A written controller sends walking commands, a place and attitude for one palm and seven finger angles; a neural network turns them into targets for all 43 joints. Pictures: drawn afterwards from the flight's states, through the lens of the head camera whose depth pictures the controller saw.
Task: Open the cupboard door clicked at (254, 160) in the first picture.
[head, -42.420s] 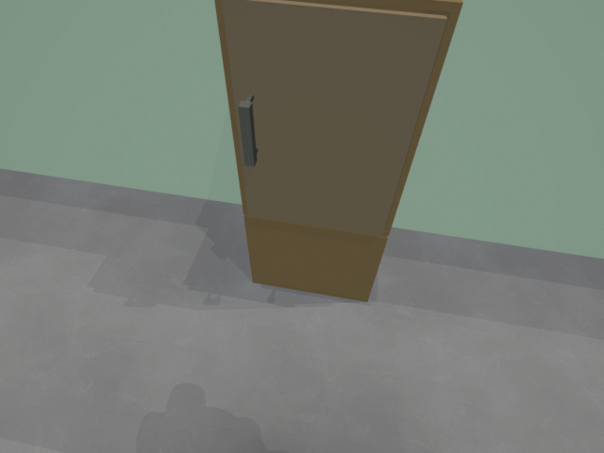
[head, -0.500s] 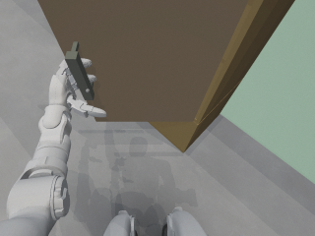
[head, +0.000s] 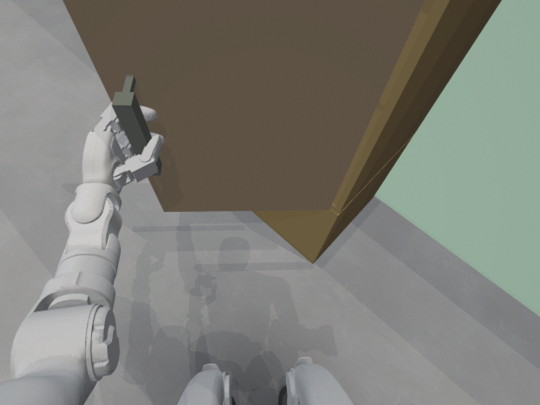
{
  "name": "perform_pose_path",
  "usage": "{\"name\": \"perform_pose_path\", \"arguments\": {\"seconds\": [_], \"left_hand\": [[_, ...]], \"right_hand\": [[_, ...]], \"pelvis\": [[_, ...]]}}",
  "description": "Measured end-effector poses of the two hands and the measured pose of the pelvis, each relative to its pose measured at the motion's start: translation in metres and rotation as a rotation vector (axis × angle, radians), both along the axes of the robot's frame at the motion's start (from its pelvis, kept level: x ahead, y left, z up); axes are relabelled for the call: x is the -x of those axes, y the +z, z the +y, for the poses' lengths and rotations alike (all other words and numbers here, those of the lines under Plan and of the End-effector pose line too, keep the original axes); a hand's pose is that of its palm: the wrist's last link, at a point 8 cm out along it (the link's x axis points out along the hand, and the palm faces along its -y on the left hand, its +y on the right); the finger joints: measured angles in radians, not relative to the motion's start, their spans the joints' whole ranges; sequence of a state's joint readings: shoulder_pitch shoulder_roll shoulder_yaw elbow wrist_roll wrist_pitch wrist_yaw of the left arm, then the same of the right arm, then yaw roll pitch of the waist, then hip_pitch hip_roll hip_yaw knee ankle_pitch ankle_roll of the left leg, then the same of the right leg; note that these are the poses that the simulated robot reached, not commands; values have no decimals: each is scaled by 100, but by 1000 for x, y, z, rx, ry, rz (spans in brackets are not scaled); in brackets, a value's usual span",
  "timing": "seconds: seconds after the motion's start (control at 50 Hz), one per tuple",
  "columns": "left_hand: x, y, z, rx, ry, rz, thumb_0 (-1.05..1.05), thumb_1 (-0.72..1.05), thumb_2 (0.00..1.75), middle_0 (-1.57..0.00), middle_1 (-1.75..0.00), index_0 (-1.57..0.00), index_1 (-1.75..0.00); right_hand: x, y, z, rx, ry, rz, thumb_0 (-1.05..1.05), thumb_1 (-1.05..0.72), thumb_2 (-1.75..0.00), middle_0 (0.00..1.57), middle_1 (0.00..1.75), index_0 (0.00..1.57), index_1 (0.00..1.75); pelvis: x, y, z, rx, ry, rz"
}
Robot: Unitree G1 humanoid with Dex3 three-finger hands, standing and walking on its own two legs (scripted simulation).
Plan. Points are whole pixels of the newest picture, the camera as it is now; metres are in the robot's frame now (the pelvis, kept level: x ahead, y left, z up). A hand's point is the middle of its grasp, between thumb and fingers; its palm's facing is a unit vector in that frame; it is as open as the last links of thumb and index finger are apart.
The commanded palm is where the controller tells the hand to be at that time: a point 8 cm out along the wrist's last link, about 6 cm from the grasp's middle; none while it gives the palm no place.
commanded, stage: close the thumb around the handle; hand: left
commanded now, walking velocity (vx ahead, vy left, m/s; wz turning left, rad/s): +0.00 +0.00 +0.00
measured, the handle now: (142, 128) +0.52 +0.18 +0.06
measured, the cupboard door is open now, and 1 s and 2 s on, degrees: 45 75 85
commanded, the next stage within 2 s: pull the door open along its arc in 0.12 s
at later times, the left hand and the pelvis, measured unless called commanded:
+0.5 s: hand (151, 172) +0.44 +0.16 +0.06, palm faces -0.01 -1.00 -0.01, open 6.3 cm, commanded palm +0.38 +0.21 +0.06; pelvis +0.00 +0.00 +0.01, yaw -1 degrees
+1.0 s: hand (199, 270) +0.29 +0.08 +0.06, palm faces +0.29 -0.96 +0.04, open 6.5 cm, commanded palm +0.22 +0.15 +0.06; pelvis +0.03 -0.02 +0.01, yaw +2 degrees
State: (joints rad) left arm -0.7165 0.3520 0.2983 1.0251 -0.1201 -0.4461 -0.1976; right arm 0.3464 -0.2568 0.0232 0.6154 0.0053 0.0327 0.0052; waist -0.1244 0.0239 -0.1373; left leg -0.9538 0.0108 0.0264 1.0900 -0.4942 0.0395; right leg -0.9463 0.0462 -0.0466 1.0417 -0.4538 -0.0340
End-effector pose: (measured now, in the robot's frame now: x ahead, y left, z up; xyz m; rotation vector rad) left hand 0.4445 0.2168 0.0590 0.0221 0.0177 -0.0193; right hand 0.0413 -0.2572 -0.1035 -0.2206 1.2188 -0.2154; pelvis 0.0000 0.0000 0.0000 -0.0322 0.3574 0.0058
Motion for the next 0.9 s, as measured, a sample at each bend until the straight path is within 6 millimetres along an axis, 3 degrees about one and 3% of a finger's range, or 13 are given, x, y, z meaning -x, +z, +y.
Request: {"name": "perform_pose_path", "arguments": {"seconds": [0.34,0.52,0.62,0.72,0.9], "left_hand": [[2,-1,-3,15,1,-6,1,68,81,-32,-132,-31,-133],[31,-1,-8,10,1,-16,0,69,76,-30,-132,-29,-133],[68,-1,-15,11,-35,-18,1,68,72,-28,-130,-27,-131],[113,0,-31,32,-37,-14,1,66,69,-28,-130,-28,-131],[173,1,-72,69,170,-6,1,64,70,-30,-128,-32,-127]], "right_hand": [[0,0,4,-1,0,-10,1,-90,-90,20,30,21,30],[-12,7,8,-38,-12,-48,1,-90,-90,20,30,21,30],[-37,17,11,-57,1,-120,1,-90,-90,20,30,21,30],[-79,27,13,-66,50,-229,1,-90,-90,20,30,20,30],[-161,39,27,-98,194,-419,1,-90,-90,20,30,20,30]], "pelvis": [[2,-1,4,3,-1,1],[-6,7,5,-5,-18,-20],[-13,14,4,-12,-26,-46],[-19,17,2,-18,-25,-69],[-24,12,-11,-31,-2,-93]]}}
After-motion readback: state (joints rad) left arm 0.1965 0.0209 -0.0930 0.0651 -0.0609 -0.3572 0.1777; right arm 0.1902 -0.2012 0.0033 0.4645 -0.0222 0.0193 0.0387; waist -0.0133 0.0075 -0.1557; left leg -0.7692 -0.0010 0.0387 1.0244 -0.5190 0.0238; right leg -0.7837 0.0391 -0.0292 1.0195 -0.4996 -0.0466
